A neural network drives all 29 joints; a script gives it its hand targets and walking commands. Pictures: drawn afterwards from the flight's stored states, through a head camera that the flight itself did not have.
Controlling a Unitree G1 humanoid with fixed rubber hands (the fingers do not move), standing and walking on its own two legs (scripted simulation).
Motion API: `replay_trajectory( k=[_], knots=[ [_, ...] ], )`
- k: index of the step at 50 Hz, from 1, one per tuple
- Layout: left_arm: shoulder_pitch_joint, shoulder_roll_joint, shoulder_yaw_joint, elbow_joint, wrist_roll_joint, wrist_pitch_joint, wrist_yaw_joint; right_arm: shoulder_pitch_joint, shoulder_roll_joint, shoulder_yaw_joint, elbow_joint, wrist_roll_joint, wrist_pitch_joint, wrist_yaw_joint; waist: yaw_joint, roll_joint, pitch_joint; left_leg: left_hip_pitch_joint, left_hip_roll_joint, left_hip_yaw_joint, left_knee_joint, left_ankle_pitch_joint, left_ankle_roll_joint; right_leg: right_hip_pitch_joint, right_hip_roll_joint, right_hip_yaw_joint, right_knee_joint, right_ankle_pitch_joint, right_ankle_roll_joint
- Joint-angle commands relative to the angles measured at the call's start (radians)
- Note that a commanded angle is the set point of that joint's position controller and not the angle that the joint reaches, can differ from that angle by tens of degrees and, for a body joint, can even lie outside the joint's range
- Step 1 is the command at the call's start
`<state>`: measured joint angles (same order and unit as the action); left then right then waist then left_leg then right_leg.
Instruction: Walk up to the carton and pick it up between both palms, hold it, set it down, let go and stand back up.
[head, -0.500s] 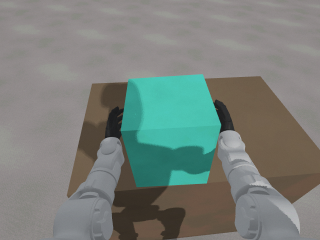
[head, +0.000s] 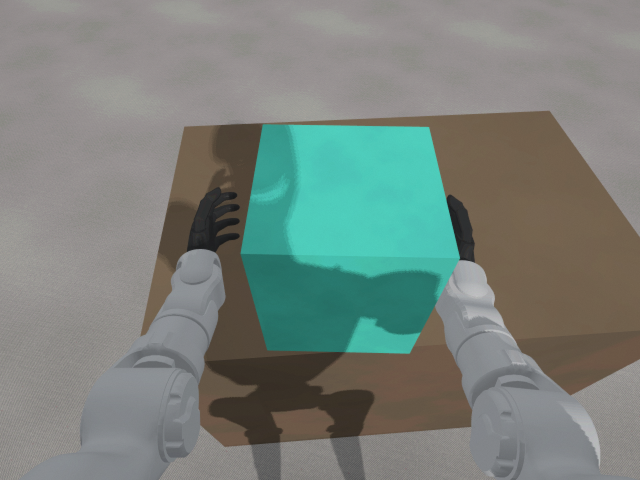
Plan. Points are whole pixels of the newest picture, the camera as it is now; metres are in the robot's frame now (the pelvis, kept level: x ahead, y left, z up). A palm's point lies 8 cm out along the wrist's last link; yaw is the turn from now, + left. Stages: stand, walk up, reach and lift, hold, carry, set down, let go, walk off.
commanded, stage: set down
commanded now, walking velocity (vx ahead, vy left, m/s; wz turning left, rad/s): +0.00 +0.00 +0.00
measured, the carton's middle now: (341, 247) +0.42 +0.01 +0.04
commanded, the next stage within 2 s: none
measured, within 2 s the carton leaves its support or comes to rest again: neither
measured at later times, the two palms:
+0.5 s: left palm (179, 312) +0.31 +0.21 +0.03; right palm (494, 305) +0.34 -0.18 +0.04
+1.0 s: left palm (170, 342) +0.27 +0.20 +0.04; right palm (529, 344) +0.29 -0.21 +0.04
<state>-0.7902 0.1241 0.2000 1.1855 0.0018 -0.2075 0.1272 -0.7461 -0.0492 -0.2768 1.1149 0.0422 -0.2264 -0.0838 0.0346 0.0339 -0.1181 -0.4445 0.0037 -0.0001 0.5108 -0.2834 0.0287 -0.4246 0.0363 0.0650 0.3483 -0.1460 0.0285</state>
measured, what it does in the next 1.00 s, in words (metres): shifts its weight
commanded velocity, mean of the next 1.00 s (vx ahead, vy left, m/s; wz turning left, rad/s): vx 0.00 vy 0.00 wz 0.00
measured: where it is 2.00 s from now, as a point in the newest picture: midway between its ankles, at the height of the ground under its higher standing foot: outside the picture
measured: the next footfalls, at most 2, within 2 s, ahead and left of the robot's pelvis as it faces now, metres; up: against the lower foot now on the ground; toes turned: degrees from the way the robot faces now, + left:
none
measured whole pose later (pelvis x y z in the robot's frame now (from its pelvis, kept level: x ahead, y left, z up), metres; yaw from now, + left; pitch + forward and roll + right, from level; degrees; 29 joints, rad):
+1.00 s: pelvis -0.06 -0.03 -0.01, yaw +1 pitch +6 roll +0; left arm -0.40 0.23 0.03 0.79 -0.19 -0.11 0.03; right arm -0.39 -0.08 -0.20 0.66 0.10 -0.02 -0.04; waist 0.03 0.02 -0.11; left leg -0.41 -0.01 0.00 0.52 -0.21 0.01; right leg -0.45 0.02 0.06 0.49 -0.14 0.01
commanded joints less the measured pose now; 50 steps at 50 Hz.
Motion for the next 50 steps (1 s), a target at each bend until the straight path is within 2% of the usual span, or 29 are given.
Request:
replay_trajectory(
  k=[1,3,4,5,7,12,13,14,16,18,20,23,24,25,27,28,29,33,34,35,38,39,40,42,43,45,47,49,50],
  knots=[
    [-0.450,0.122,-0.127,-0.318,-0.125,-0.070,-0.019,-0.469,-0.220,0.161,-0.244,0.059,-0.071,-0.014,-0.049,0.023,-0.884,0.088,0.020,-0.009,0.118,0.951,-0.128,0.428,0.014,-0.059,0.168,0.668,-0.074],
    [-0.402,0.135,-0.104,-0.398,-0.127,-0.072,-0.019,-0.467,-0.217,0.197,-0.361,0.067,-0.075,-0.014,-0.017,-0.031,-0.968,0.000,0.006,0.011,0.095,0.903,-0.111,0.539,0.008,-0.042,0.205,0.799,-0.059],
    [-0.484,0.144,-0.095,-0.329,-0.125,-0.069,-0.019,-0.495,-0.213,0.165,-0.315,0.045,-0.069,-0.015,-0.025,-0.030,-0.897,-0.087,-0.004,0.015,0.058,0.772,-0.101,0.553,-0.005,-0.032,0.212,0.718,-0.053],
    [-0.414,0.153,-0.091,-0.379,-0.118,-0.071,-0.019,-0.433,-0.209,0.183,-0.338,0.056,-0.067,-0.017,-0.034,-0.026,-0.893,-0.101,-0.010,0.017,0.048,0.783,-0.093,0.600,-0.007,-0.030,0.232,0.779,-0.045],
    [-0.311,0.104,-0.137,-0.511,-0.122,-0.053,-0.026,-0.368,-0.228,0.184,-0.341,0.054,-0.069,-0.009,-0.062,0.025,-0.928,0.097,0.016,-0.029,0.104,0.970,-0.117,0.476,0.023,-0.072,0.230,0.760,-0.042],
    [-0.211,0.124,-0.137,-0.530,-0.125,0.003,-0.041,-0.301,-0.272,0.189,-0.347,0.098,-0.052,0.022,-0.034,0.003,-0.877,0.143,0.030,-0.025,0.097,1.001,-0.115,0.424,0.037,-0.076,0.152,0.655,-0.069],
    [0.011,0.078,-0.172,-0.695,-0.130,0.020,-0.048,-0.100,-0.280,0.220,-0.376,0.119,-0.068,0.024,-0.055,0.013,-0.856,0.206,0.039,-0.050,0.115,1.138,-0.123,0.470,0.048,-0.084,0.177,0.799,-0.064],
    [-0.212,0.132,-0.136,-0.631,-0.145,0.013,-0.048,-0.269,-0.282,0.169,-0.394,0.071,-0.056,0.016,-0.058,-0.002,-0.873,0.142,0.045,-0.054,0.089,1.005,-0.101,0.407,0.030,-0.076,0.158,0.623,-0.061],
    [-0.137,0.171,-0.112,-0.676,-0.141,0.028,-0.057,-0.208,-0.305,0.186,-0.431,0.114,-0.036,0.019,-0.027,0.002,-0.804,0.201,0.022,-0.021,0.084,0.975,-0.119,0.436,0.042,-0.066,0.115,0.603,-0.058],
    [-0.022,0.137,-0.127,-0.708,-0.132,0.046,-0.071,-0.112,-0.313,0.204,-0.405,0.125,-0.017,0.030,-0.033,-0.001,-0.728,0.244,0.024,-0.045,0.061,0.946,-0.123,0.475,0.050,-0.081,0.114,0.607,-0.052],
    [0.004,0.147,-0.114,-0.827,-0.154,0.048,-0.070,-0.088,-0.333,0.202,-0.535,0.133,-0.017,0.039,-0.016,-0.033,-0.784,0.336,0.028,-0.043,0.053,0.970,-0.126,0.448,0.067,-0.094,0.080,0.555,-0.055],
    [-0.046,0.192,-0.124,-0.813,-0.180,0.034,-0.069,-0.118,-0.329,0.188,-0.617,0.126,0.004,0.046,0.001,-0.028,-0.660,0.272,0.010,-0.033,0.011,0.720,-0.106,0.403,0.048,-0.091,0.068,0.370,-0.058],
    [0.065,0.179,-0.139,-0.820,-0.178,0.045,-0.072,-0.008,-0.314,0.232,-0.644,0.148,0.015,0.054,0.005,-0.040,-0.626,0.305,0.011,-0.032,-0.002,0.702,-0.094,0.427,0.049,-0.092,0.080,0.396,-0.052],
    [0.089,0.166,-0.167,-0.862,-0.187,0.049,-0.076,0.029,-0.306,0.224,-0.650,0.146,0.024,0.052,-0.023,-0.031,-0.622,0.328,0.009,-0.041,-0.003,0.694,-0.093,0.433,0.048,-0.098,0.086,0.405,-0.047],
    [-0.175,0.215,-0.182,-0.752,-0.231,0.033,-0.063,-0.204,-0.322,0.190,-0.668,0.119,0.063,0.060,-0.015,-0.012,-0.508,0.191,0.004,-0.040,-0.064,0.319,-0.081,0.308,0.028,-0.099,0.073,0.053,-0.062],
    [-0.036,0.197,-0.204,-0.812,-0.247,0.032,-0.048,-0.076,-0.300,0.199,-0.708,0.122,0.075,0.073,-0.008,-0.053,-0.499,0.198,0.017,-0.041,-0.092,0.286,-0.067,0.352,0.028,-0.103,0.082,0.072,-0.059],
    [-0.153,0.213,-0.208,-0.763,-0.274,0.032,-0.041,-0.181,-0.302,0.176,-0.726,0.125,0.087,0.077,0.000,-0.019,-0.518,0.142,0.016,-0.047,-0.105,0.158,-0.061,0.307,0.020,-0.095,0.088,-0.023,-0.062],
    [-0.250,0.277,-0.240,-0.584,-0.339,0.043,-0.039,-0.249,-0.254,0.178,-0.709,0.085,0.144,0.074,-0.015,-0.092,-0.461,-0.020,-0.003,-0.046,-0.145,-0.128,-0.014,0.319,-0.016,-0.068,0.102,-0.204,-0.042],
    [-0.129,0.256,-0.235,-0.626,-0.329,0.043,-0.035,-0.142,-0.255,0.201,-0.698,0.096,0.153,0.078,0.002,-0.088,-0.447,-0.001,0.012,-0.060,-0.158,-0.111,-0.016,0.351,-0.009,-0.070,0.122,-0.178,-0.041],
    [-0.127,0.254,-0.246,-0.579,-0.339,0.052,-0.045,-0.135,-0.238,0.198,-0.698,0.079,0.160,0.075,-0.017,-0.099,-0.433,-0.008,0.005,-0.053,-0.149,-0.096,-0.014,0.355,-0.016,-0.061,0.111,-0.172,-0.045],
    [-0.089,0.274,-0.196,-0.494,-0.323,0.051,-0.063,-0.092,-0.211,0.240,-0.706,0.079,0.172,0.062,0.012,-0.142,-0.404,-0.007,-0.026,-0.012,-0.122,-0.043,-0.005,0.361,-0.030,-0.035,0.100,-0.220,-0.035],
    [-0.066,0.279,-0.196,-0.525,-0.317,0.051,-0.071,-0.046,-0.209,0.223,-0.690,0.068,0.168,0.052,-0.015,-0.122,-0.396,0.004,-0.022,-0.025,-0.123,-0.038,-0.009,0.371,-0.034,-0.027,0.099,-0.201,-0.035],
    [-0.220,0.293,-0.212,-0.481,-0.336,0.055,-0.080,-0.197,-0.209,0.212,-0.684,0.061,0.177,0.043,-0.028,-0.112,-0.381,-0.050,-0.022,-0.021,-0.124,-0.087,-0.007,0.347,-0.035,-0.029,0.110,-0.246,-0.037],
    [0.017,0.272,-0.178,-0.544,-0.306,0.040,-0.080,0.026,-0.207,0.241,-0.668,0.087,0.164,0.049,0.004,-0.124,-0.389,0.019,-0.024,-0.024,-0.126,0.009,-0.016,0.401,-0.030,-0.025,0.105,-0.184,-0.040],
    [0.003,0.277,-0.188,-0.536,-0.310,0.045,-0.096,0.019,-0.201,0.242,-0.702,0.082,0.159,0.036,-0.024,-0.135,-0.384,0.019,-0.027,-0.015,-0.119,0.023,-0.010,0.414,-0.031,-0.019,0.108,-0.129,-0.037],
    [-0.093,0.304,-0.161,-0.546,-0.304,0.035,-0.102,-0.079,-0.181,0.255,-0.715,0.086,0.154,0.029,-0.010,-0.147,-0.393,-0.033,-0.031,-0.006,-0.122,-0.004,-0.006,0.428,-0.038,-0.010,0.118,-0.138,-0.026],
    [0.154,0.278,-0.167,-0.622,-0.300,0.028,-0.097,0.136,-0.194,0.260,-0.742,0.103,0.135,0.034,0.000,-0.173,-0.391,0.019,-0.022,-0.021,-0.145,0.078,-0.015,0.506,-0.027,-0.022,0.121,-0.053,-0.027],
    [0.006,0.313,-0.155,-0.610,-0.315,0.033,-0.110,0.005,-0.170,0.258,-0.760,0.102,0.142,0.018,-0.010,-0.150,-0.394,-0.028,-0.037,-0.009,-0.129,0.045,-0.011,0.486,-0.038,-0.003,0.128,-0.042,-0.025],
    [0.133,0.297,-0.147,-0.676,-0.310,0.025,-0.104,0.122,-0.174,0.271,-0.783,0.115,0.136,0.022,0.003,-0.165,-0.404,-0.013,-0.030,-0.009,-0.138,0.083,-0.013,0.521,-0.040,0.006,0.126,-0.035,-0.023]
  ],
)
